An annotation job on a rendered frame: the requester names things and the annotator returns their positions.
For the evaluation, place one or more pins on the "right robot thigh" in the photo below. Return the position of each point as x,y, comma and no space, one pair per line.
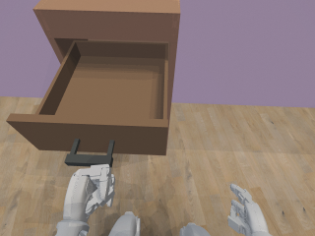
193,230

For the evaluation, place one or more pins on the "cabinet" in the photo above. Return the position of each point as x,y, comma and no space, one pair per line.
151,21

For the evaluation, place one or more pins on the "handle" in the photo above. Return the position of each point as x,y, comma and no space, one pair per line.
86,160

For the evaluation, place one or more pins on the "left robot forearm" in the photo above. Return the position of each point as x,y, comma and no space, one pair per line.
68,227

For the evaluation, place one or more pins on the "robot left shin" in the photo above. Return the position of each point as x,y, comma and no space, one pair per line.
129,213

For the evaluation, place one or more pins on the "robot left hand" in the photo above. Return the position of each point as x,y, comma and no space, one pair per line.
96,181

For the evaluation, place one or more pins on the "robot right hand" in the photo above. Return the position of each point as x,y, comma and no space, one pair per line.
250,219

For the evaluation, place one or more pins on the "drawer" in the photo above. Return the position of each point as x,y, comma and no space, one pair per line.
102,91

